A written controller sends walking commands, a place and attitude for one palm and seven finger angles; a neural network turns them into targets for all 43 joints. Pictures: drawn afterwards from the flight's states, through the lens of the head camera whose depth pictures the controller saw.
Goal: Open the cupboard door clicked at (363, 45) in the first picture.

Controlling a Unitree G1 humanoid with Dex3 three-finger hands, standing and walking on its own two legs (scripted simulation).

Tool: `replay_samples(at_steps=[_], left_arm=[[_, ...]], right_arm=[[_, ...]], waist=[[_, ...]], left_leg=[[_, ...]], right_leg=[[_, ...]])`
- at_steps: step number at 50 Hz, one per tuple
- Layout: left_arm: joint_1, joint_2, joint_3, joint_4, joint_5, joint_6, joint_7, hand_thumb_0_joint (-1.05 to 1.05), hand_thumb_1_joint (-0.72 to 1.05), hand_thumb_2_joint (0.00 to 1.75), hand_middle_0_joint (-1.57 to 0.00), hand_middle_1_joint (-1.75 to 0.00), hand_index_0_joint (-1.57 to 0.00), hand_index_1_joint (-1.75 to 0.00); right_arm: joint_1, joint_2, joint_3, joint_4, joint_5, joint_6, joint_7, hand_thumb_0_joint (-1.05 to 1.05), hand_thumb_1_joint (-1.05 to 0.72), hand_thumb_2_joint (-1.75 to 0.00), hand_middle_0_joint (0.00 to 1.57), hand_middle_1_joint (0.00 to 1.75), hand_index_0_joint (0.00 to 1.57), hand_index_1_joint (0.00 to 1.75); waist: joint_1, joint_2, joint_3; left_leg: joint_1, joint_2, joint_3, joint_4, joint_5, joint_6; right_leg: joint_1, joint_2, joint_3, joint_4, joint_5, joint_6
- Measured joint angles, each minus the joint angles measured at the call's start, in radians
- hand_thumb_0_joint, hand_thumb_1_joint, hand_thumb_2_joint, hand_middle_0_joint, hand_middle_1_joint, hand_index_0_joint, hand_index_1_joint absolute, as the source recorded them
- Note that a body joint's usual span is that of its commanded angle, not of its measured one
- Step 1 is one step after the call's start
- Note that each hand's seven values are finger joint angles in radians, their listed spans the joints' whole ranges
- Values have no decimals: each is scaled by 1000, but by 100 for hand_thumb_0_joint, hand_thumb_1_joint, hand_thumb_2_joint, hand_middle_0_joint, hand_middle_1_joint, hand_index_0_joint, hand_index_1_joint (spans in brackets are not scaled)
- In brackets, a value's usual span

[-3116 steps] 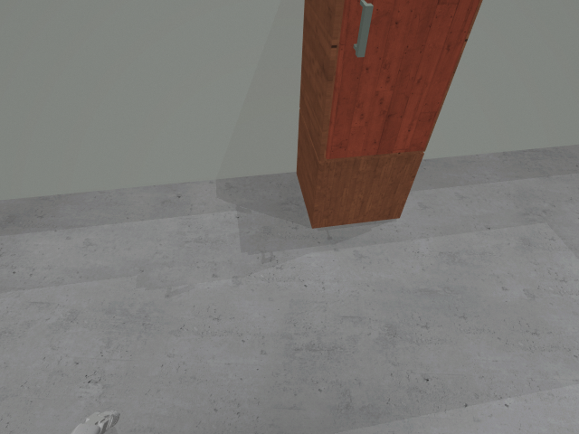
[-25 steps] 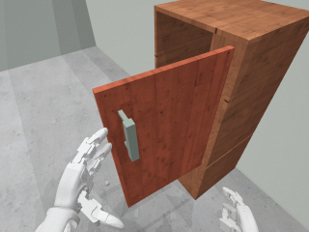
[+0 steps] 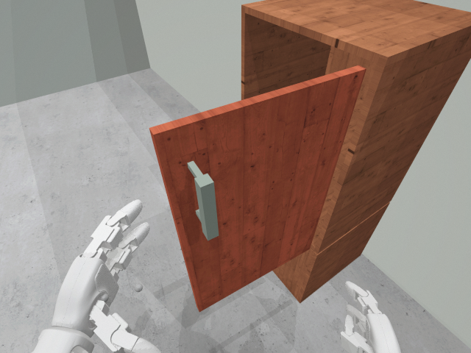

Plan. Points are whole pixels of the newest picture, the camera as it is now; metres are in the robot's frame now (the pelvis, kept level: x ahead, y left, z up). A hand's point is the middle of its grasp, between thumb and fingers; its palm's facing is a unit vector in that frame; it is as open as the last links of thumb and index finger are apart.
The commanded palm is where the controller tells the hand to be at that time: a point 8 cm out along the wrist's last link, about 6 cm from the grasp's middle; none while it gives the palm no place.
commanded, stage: draw the hand back to the body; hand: left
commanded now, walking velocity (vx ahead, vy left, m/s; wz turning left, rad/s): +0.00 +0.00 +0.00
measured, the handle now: (202, 201) +0.31 +0.09 +0.14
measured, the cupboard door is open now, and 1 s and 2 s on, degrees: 85 85 85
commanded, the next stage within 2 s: step back with the hand held close in 1.56 s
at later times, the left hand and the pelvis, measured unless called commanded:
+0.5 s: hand (105, 273) +0.18 +0.18 +0.15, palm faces -0.02 -0.99 -0.11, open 16.2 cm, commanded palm +0.14 +0.24 +0.16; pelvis +0.00 +0.01 +0.01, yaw +0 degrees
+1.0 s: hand (69, 241) +0.21 +0.24 +0.17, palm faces +0.39 -0.84 -0.37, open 11.3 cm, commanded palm +0.16 +0.28 +0.18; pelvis +0.02 +0.00 +0.02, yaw -1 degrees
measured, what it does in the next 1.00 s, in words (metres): stands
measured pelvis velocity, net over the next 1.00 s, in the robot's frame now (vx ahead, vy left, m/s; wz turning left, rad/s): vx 0.02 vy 0.00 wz -0.02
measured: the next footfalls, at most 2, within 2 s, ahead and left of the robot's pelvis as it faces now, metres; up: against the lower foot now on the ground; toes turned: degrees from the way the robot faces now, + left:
none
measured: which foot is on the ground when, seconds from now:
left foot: down 0.00-1.00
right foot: down 0.00-1.00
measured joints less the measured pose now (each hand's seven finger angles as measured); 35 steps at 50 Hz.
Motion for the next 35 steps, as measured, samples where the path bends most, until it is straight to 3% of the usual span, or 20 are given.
replay_samples(at_steps=[7,14,25,29,32,35], left_arm=[[-8,23,9,-16,11,4,0,-2,-50,30,-15,-31,-15,-30],[-61,45,85,23,-27,50,-16,-2,-50,30,-15,-31,-15,-30],[-76,77,143,31,-59,81,-62,-2,-47,31,-16,-31,-15,-30],[-53,101,143,12,76,31,117,-2,-39,34,-16,-31,-16,-30],[-24,86,139,1,129,-1,207,-1,-31,38,-16,-31,-16,-30],[-8,79,126,-4,160,-27,255,-1,-22,41,-16,-31,-16,-30]], right_arm=[[0,9,3,8,1,-11,0,1,-90,-90,20,30,20,30],[-3,7,16,22,11,-12,-17,1,-90,-90,20,30,20,30],[-9,-2,15,44,17,-38,-21,1,-90,-90,20,30,20,30],[-21,11,6,39,-13,-24,-29,1,-90,-90,20,30,20,30],[-24,14,-2,41,-25,-10,-28,1,-90,-90,20,30,20,30],[-24,12,-7,56,-33,2,-27,1,-90,-90,20,30,20,30]], waist=[[3,-2,-10],[6,2,-2],[9,3,-9],[14,-7,18],[20,-9,39],[29,-5,53]], left_leg=[[5,-4,4,-4,4,3],[22,-1,0,-18,12,4],[55,-2,3,-61,27,6],[82,0,12,-91,39,4],[102,0,16,-117,51,4],[120,-3,17,-141,61,5]], right_leg=[[3,-3,5,-2,4,3],[27,0,1,-28,17,4],[60,0,4,-72,33,7],[80,3,13,-94,44,5],[98,5,17,-118,56,5],[115,2,18,-138,64,6]])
